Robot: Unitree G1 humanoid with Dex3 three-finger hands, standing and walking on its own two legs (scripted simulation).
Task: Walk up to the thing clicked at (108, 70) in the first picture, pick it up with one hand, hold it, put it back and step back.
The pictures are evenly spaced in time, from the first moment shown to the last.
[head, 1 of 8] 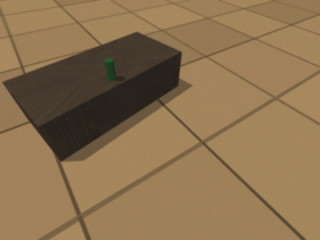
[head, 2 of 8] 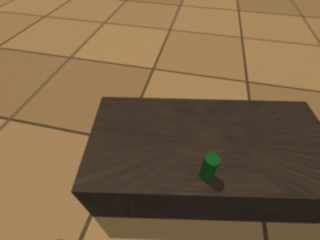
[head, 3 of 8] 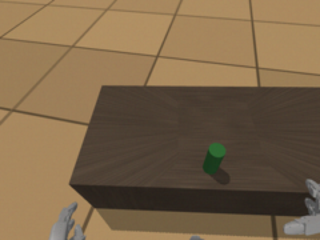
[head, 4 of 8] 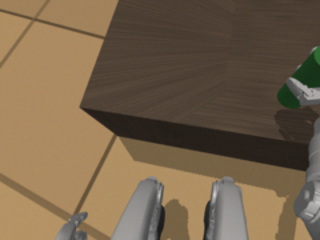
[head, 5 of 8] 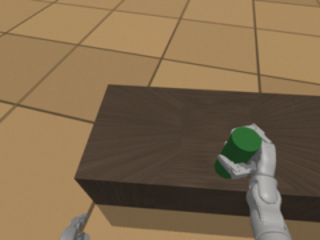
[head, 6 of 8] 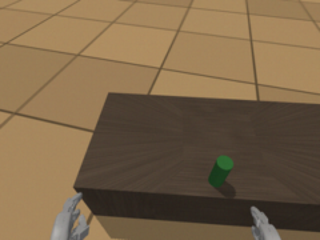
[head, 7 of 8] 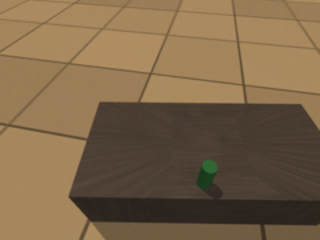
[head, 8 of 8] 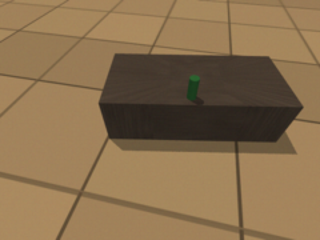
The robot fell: no
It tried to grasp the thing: yes
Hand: right
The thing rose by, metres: 0.32
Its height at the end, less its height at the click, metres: +0.00
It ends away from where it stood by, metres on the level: 0.02
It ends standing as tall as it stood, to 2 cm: yes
